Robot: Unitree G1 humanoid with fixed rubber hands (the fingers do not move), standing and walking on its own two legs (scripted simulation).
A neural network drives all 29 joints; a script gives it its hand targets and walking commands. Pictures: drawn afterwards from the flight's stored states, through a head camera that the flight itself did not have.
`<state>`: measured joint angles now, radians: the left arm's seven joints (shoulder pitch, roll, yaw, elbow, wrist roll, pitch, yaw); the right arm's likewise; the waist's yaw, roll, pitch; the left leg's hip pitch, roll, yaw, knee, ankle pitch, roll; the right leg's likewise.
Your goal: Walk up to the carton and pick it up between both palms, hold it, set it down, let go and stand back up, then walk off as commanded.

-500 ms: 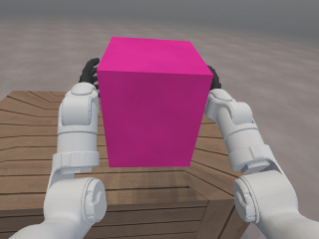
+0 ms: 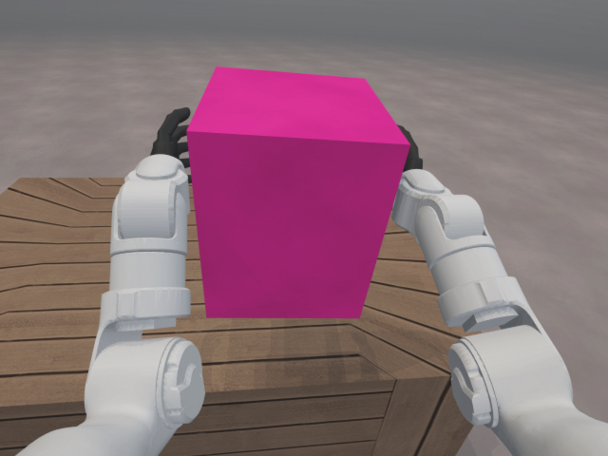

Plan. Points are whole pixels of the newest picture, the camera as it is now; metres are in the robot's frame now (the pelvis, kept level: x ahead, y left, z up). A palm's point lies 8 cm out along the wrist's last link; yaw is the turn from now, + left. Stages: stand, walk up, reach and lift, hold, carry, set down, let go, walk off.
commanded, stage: hold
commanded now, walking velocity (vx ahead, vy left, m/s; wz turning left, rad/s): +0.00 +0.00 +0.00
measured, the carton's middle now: (288, 193) +0.39 +0.01 +0.24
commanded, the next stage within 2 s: none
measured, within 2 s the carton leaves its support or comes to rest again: neither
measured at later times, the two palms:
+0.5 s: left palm (167, 175) +0.37 +0.15 +0.27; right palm (404, 184) +0.37 -0.14 +0.27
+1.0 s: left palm (161, 172) +0.37 +0.16 +0.28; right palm (399, 181) +0.37 -0.13 +0.27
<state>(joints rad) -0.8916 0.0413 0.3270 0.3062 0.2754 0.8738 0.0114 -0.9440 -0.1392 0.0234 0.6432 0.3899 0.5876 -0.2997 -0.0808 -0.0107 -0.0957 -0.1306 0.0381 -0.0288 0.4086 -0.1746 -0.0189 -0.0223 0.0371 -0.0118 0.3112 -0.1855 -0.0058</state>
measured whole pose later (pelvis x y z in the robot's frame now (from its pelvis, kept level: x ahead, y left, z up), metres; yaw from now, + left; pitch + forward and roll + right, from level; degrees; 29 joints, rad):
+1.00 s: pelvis +0.00 +0.00 +0.00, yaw +1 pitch -6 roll -2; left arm -0.91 0.05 0.33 0.35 0.28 0.87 0.01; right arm -0.96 -0.12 -0.02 0.69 0.37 0.59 -0.29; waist -0.08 -0.03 -0.10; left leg -0.14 0.04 -0.04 0.41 -0.17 -0.02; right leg -0.02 0.04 -0.02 0.32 -0.19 -0.01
